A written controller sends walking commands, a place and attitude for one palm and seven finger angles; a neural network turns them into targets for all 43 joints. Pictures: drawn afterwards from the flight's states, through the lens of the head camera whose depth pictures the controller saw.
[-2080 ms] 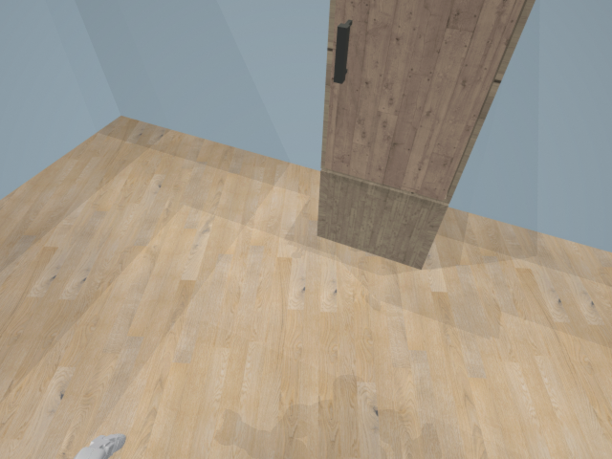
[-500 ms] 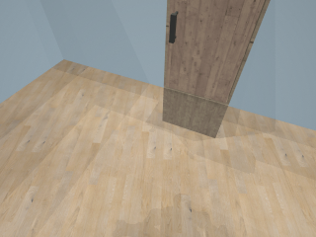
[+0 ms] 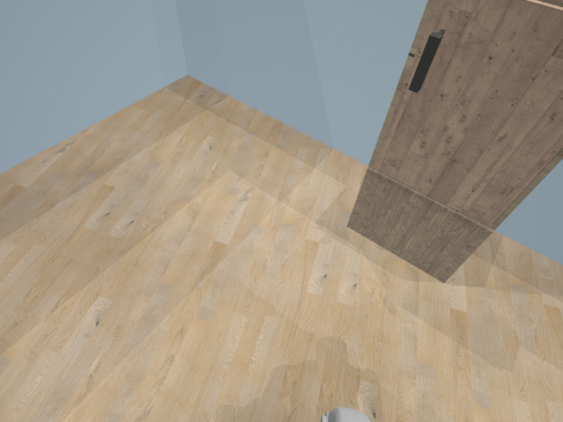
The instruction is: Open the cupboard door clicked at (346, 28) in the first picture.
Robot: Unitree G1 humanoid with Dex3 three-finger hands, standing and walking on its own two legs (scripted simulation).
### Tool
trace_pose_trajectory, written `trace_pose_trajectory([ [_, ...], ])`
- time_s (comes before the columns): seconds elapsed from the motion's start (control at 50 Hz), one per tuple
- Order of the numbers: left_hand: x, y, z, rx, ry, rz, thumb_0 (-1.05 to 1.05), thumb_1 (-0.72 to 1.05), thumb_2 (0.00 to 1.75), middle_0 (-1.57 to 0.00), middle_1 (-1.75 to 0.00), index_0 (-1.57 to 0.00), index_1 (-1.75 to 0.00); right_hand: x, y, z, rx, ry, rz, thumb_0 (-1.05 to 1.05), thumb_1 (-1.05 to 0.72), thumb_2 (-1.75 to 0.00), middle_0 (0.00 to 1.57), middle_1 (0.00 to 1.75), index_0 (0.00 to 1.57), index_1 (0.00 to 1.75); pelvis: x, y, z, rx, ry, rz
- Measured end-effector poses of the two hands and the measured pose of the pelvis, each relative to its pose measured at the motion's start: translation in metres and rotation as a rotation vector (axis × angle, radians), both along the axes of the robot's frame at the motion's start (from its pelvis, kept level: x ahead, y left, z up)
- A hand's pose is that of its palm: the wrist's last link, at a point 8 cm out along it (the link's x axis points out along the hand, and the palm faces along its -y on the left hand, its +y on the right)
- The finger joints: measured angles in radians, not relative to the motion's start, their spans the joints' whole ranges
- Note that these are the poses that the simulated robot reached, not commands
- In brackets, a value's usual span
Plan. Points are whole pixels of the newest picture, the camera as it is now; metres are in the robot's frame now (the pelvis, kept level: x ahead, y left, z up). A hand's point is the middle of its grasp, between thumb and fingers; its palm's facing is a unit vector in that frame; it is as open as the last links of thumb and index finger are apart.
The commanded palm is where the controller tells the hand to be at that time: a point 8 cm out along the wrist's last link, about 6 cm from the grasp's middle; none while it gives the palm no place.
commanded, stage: turn to face it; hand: left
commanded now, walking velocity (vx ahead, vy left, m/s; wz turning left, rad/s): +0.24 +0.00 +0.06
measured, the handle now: (427, 60) +0.93 -0.33 +0.06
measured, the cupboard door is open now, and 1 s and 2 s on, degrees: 0 0 0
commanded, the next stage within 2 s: take the last steps up to it in 1.14 s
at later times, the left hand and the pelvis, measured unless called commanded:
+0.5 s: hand (203, 373) +0.22 +0.14 -0.17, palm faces -0.04 -0.97 -0.23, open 7.3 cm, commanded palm none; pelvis +0.15 -0.04 -0.01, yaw -6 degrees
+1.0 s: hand (176, 314) +0.32 +0.21 -0.17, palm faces -0.32 -0.92 -0.23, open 7.4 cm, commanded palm none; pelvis +0.18 +0.02 +0.00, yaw -25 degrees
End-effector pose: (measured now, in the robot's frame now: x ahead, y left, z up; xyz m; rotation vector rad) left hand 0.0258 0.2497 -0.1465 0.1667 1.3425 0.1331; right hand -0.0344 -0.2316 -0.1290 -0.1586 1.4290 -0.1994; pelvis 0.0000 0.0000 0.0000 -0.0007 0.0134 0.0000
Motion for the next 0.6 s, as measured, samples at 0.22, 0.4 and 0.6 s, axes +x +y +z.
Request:
trace_pose_trajectory([
  [0.22, 0.116, -0.034, 0.007, -0.011, -0.094, 0.000, 0.01, 0.91, 0.90, -0.20, -0.30, -0.20, -0.30, 0.070, 0.012, -0.014, 0.060, 0.027, -0.023, 0.00, -0.90, -0.90, 0.20, 0.30, 0.21, 0.30, 0.083, -0.013, -0.001, 0.014, -0.018, 0.011],
  [0.4, 0.183, -0.067, -0.003, 0.013, -0.131, -0.026, 0.00, 0.93, 0.90, -0.20, -0.30, -0.20, -0.30, 0.152, -0.029, -0.042, 0.051, -0.013, -0.067, 0.00, -0.91, -0.90, 0.20, 0.30, 0.20, 0.30, 0.138, -0.041, -0.019, 0.003, -0.050, -0.055],
  [0.6, 0.202, -0.056, 0.012, 0.036, -0.045, -0.092, 0.00, 0.92, 0.90, -0.20, -0.30, -0.20, -0.30, 0.254, -0.060, -0.009, -0.018, -0.246, -0.072, 0.00, -0.91, -0.90, 0.19, 0.30, 0.20, 0.30, 0.159, -0.039, -0.002, 0.021, -0.006, -0.164],
])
